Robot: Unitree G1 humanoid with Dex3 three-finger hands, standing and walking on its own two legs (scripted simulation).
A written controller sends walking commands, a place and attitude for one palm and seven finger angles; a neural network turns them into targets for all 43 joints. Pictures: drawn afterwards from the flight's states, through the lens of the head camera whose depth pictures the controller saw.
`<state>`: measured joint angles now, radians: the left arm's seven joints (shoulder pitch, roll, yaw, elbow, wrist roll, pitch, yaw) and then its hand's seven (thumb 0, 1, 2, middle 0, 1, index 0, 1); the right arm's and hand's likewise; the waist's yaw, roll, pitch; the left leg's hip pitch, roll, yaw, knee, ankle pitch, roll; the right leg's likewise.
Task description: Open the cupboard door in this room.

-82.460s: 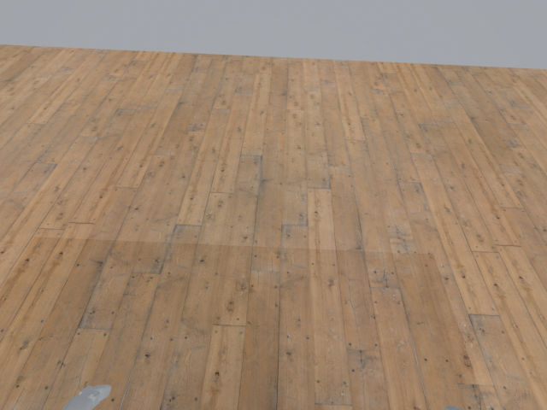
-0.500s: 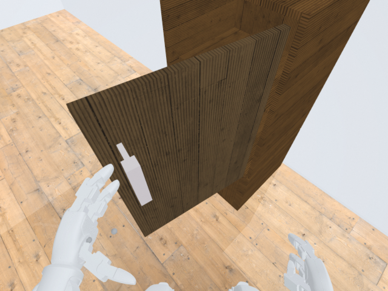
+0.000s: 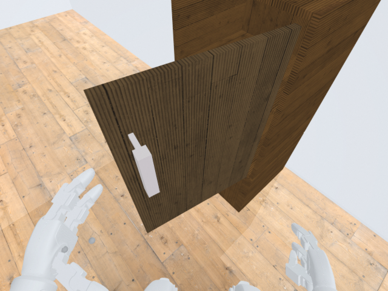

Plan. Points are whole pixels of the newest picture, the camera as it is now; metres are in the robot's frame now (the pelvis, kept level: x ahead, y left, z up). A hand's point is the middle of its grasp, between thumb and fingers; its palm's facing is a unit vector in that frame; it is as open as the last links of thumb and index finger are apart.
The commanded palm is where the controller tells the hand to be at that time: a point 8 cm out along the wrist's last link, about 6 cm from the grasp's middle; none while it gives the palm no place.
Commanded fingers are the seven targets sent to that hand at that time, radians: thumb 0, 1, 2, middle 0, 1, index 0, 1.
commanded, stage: draw the hand back to the body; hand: left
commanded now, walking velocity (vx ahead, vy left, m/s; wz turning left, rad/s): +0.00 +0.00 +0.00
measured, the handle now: (142, 165) +0.33 +0.14 +0.08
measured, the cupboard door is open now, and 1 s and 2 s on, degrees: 79 79 79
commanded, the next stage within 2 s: step back with the hand held close in 1.52 s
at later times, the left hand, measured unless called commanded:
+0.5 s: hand (62, 218) +0.20 +0.21 +0.14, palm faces +0.08 -0.98 -0.20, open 16.0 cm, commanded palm +0.16 +0.27 +0.16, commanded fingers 0.00 -0.19 0.44 -0.16 -0.30 -0.16 -0.30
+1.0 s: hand (27, 170) +0.24 +0.25 +0.20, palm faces +0.41 -0.81 -0.41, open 10.8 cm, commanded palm +0.18 +0.29 +0.22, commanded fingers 0.00 0.69 0.81 -0.19 -0.30 -0.19 -0.30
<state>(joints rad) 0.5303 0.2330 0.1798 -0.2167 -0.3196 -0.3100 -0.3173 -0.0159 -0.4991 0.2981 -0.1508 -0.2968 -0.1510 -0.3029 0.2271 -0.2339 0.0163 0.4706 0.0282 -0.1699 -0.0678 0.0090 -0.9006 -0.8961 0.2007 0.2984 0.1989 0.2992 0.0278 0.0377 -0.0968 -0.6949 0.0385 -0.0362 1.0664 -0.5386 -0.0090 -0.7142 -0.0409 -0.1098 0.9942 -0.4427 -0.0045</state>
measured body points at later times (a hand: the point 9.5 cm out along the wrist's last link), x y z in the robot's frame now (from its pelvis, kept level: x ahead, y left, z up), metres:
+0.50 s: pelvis +0.01 +0.01 +0.03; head +0.01 +0.00 +0.48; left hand +0.19 +0.27 +0.15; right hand +0.19 -0.22 -0.03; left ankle +0.00 +0.12 -0.67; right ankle +0.03 -0.12 -0.67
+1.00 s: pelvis +0.04 +0.00 +0.07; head +0.04 -0.02 +0.52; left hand +0.21 +0.29 +0.22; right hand +0.23 -0.21 -0.01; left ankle +0.00 +0.12 -0.67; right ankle +0.03 -0.12 -0.67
